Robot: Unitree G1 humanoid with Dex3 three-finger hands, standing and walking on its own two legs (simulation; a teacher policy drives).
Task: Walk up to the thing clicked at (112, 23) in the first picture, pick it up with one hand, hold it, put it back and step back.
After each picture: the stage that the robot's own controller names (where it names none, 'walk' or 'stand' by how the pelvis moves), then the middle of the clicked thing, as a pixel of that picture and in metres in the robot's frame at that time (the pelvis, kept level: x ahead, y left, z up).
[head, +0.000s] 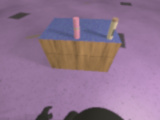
stand; (112, 29) +1.00 -0.20 +0.03
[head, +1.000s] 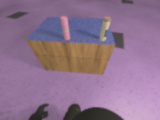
walk; (104, 29) +0.90 -0.07 +0.06
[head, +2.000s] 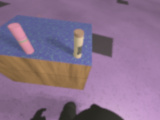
walk; (78, 45) +0.54 +0.16 +0.07
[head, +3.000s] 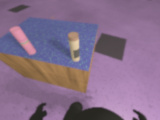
stand; (74, 48) +0.49 +0.18 +0.07
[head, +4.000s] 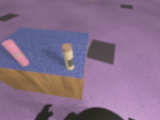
stand; (68, 58) +0.45 +0.20 +0.03
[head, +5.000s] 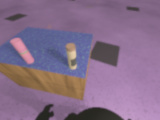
stand; (71, 57) +0.47 +0.18 +0.03
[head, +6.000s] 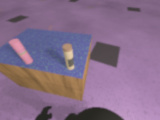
stand; (69, 58) +0.47 +0.21 +0.03
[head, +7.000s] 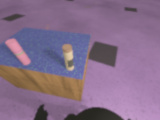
rise first; (68, 58) +0.46 +0.21 +0.03
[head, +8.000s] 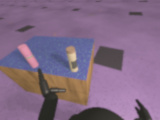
rise first; (72, 60) +0.47 +0.20 +0.04
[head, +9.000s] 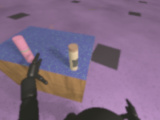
go down; (73, 58) +0.46 +0.17 +0.04
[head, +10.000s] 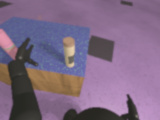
go down; (69, 54) +0.46 +0.17 +0.07
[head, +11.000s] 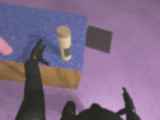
close in; (65, 46) +0.47 +0.17 +0.10
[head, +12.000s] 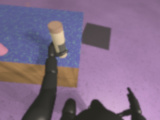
close; (59, 42) +0.49 +0.19 +0.11
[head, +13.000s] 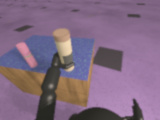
lift; (65, 53) +0.31 +0.16 +0.26
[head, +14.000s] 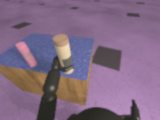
hold; (65, 57) +0.32 +0.18 +0.21
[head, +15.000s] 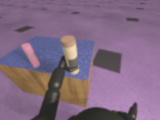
hold; (71, 57) +0.32 +0.15 +0.22
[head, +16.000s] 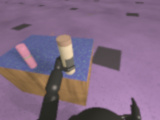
hold; (67, 57) +0.33 +0.16 +0.21
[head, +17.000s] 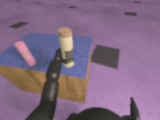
crouch; (67, 49) +0.38 +0.17 +0.22
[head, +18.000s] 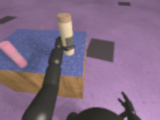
lower; (67, 37) +0.47 +0.14 +0.24
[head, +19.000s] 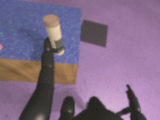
lower; (55, 38) +0.50 +0.20 +0.12
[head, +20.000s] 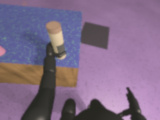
lower; (58, 43) +0.48 +0.19 +0.11
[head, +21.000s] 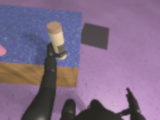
lower; (58, 43) +0.48 +0.19 +0.11
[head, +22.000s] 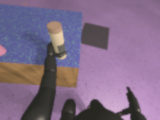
lower; (58, 43) +0.48 +0.19 +0.11
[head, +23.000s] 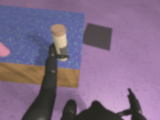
open; (61, 45) +0.47 +0.18 +0.11
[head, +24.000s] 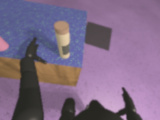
sink last; (63, 43) +0.47 +0.17 +0.11
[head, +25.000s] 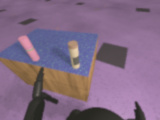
sink last; (74, 56) +0.47 +0.19 +0.07
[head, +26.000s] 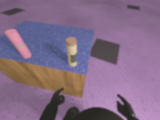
stand; (72, 53) +0.47 +0.18 +0.08
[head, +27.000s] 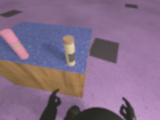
stand; (69, 52) +0.47 +0.18 +0.10
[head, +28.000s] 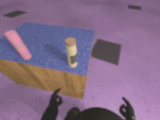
stand; (71, 54) +0.46 +0.17 +0.09
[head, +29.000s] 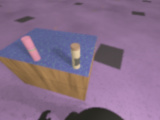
stand; (75, 57) +0.49 +0.16 +0.03
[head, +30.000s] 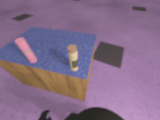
stand; (73, 59) +0.45 +0.17 +0.03
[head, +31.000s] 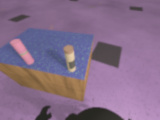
stand; (70, 60) +0.45 +0.19 +0.03
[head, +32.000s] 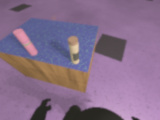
walk; (74, 51) +0.49 +0.17 +0.04
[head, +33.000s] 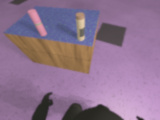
walk; (80, 28) +0.74 +0.16 +0.05
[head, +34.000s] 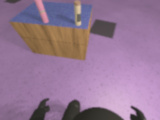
stand; (77, 14) +1.03 +0.26 +0.06
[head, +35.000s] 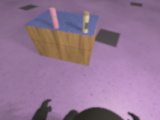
stand; (85, 22) +1.07 +0.16 +0.04
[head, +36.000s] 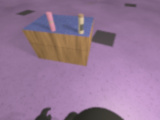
stand; (80, 24) +1.10 +0.20 +0.03
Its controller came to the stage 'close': yes
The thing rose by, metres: 0.20
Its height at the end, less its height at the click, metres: +0.00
